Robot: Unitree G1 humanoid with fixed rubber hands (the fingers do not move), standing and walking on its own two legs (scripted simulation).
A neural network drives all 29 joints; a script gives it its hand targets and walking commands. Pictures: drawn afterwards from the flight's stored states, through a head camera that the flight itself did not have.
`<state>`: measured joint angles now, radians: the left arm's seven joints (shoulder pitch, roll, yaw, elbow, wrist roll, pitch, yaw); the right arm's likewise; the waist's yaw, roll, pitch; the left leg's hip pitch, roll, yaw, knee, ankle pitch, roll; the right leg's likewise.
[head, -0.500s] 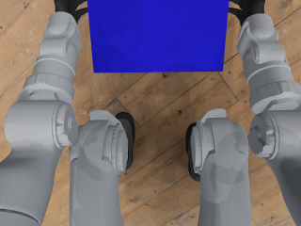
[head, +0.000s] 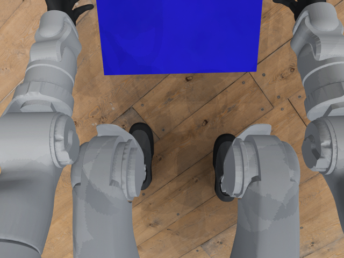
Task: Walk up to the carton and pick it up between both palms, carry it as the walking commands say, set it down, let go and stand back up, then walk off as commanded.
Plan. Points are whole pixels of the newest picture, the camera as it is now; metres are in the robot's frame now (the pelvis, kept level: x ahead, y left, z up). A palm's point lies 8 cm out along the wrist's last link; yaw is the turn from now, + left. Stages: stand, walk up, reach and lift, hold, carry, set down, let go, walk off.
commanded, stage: set down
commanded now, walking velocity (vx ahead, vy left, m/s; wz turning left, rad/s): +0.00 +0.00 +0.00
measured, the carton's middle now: (178, 11) +0.53 +0.02 -0.26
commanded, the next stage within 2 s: let go in 1.50 s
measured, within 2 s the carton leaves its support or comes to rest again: neither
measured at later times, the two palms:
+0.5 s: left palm out of the picture +0.52 +0.25 -0.07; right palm out of the picture +0.54 -0.22 -0.07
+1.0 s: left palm out of the picture +0.53 +0.26 +0.07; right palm out of the picture +0.54 -0.22 +0.07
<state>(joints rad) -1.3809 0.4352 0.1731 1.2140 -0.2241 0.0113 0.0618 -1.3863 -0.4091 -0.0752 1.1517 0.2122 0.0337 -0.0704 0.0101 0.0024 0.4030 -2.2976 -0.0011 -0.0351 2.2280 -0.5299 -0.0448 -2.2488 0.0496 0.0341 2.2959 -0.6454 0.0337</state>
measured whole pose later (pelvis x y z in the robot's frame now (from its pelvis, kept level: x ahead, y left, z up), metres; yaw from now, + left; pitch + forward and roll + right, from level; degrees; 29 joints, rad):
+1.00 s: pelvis -0.02 +0.00 +0.18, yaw +0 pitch +28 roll +0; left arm -1.30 0.53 0.21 0.59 -0.24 0.40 0.04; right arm -1.31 -0.54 -0.18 0.60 0.24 0.39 -0.02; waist 0.02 0.00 0.52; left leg -1.72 0.00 -0.03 1.66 -0.43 -0.02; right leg -1.68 0.02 0.02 1.71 -0.52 0.02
